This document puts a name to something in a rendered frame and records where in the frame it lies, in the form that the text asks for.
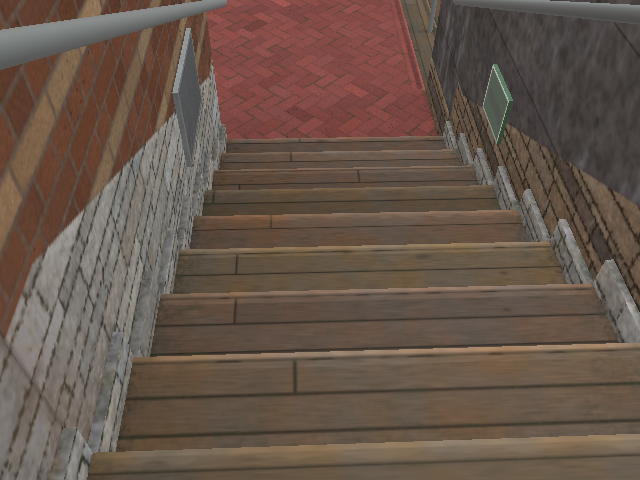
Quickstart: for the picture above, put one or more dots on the stairs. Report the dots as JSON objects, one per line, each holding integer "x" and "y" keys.
{"x": 417, "y": 14}
{"x": 368, "y": 290}

